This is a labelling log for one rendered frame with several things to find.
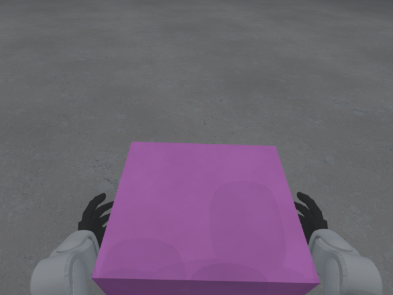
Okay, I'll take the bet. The right robot hand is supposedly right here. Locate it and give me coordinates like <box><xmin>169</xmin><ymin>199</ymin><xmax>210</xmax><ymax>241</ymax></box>
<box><xmin>294</xmin><ymin>192</ymin><xmax>328</xmax><ymax>244</ymax></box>

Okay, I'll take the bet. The left robot hand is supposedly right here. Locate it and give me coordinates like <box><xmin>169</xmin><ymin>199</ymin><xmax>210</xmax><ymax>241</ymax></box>
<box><xmin>78</xmin><ymin>193</ymin><xmax>114</xmax><ymax>249</ymax></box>

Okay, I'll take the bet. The robot left forearm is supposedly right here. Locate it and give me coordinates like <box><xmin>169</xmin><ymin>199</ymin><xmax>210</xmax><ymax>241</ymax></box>
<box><xmin>29</xmin><ymin>230</ymin><xmax>99</xmax><ymax>295</ymax></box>

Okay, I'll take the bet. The carton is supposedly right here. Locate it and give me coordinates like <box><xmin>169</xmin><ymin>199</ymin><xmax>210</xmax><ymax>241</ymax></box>
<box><xmin>91</xmin><ymin>142</ymin><xmax>320</xmax><ymax>295</ymax></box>

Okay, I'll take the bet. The robot right forearm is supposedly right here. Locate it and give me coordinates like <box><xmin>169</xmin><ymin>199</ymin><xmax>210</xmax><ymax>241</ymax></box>
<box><xmin>308</xmin><ymin>229</ymin><xmax>383</xmax><ymax>295</ymax></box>

